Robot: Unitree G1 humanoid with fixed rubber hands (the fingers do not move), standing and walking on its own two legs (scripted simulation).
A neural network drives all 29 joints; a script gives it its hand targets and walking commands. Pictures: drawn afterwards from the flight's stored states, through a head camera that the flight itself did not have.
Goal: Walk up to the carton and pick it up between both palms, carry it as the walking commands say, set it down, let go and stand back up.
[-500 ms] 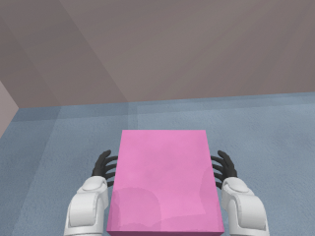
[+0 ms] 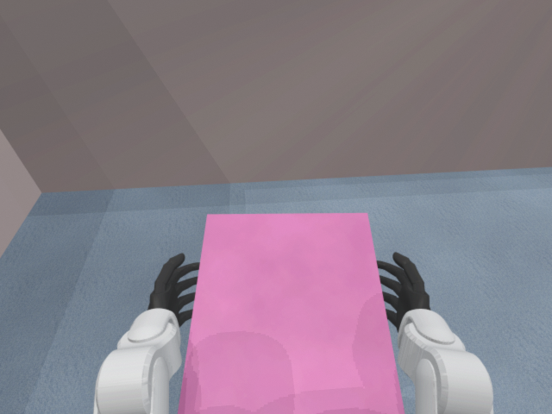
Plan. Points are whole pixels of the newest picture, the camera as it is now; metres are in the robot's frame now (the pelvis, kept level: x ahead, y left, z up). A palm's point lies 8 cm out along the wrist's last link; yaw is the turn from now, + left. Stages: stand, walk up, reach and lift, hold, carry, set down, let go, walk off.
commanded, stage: carry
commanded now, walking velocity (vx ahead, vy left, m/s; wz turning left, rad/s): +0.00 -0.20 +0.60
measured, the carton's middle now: (287, 325) +0.27 -0.01 +0.02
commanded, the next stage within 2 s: none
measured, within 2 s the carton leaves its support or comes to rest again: neither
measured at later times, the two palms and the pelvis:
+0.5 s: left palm (168, 383) +0.18 +0.14 +0.06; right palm (408, 317) +0.26 -0.16 +0.07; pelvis -0.01 -0.07 -0.02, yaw +13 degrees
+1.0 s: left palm out of the picture +0.12 +0.07 +0.09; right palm (433, 302) +0.28 -0.20 +0.08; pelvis +0.00 -0.18 +0.00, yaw +31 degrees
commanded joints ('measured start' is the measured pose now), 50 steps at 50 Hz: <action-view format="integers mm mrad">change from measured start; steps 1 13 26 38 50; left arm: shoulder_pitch -331 -444 -351 -290 -304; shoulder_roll -758 -810 -874 -834 -844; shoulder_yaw -616 -635 -724 -722 -702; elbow -228 -242 -291 -373 -395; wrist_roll -271 -271 -304 -318 -328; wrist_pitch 103 175 151 117 112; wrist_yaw -62 -57 -70 -70 -95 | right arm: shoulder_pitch -334 -408 -306 -291 -379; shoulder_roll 752 777 768 801 831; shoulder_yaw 676 680 653 730 801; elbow -257 -299 -259 -379 -389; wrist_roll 290 286 284 306 327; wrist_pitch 110 180 160 129 137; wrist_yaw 92 94 131 132 125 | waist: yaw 0 19 4 -12 7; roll -27 -152 -63 185 -213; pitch -324 -169 -272 -245 -173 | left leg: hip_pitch -117 -480 -185 8 -499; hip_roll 153 72 138 305 103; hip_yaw -151 -40 68 -235 80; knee -33 209 314 -48 553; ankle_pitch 402 -70 -105 881 -60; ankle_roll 57 2 -9 94 -47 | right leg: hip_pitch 330 402 138 -66 368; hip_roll -129 -329 -367 6 -294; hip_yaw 150 298 70 72 134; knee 23 -121 -124 328 -70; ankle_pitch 280 63 -157 -332 626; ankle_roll -16 -28 -89 155 -51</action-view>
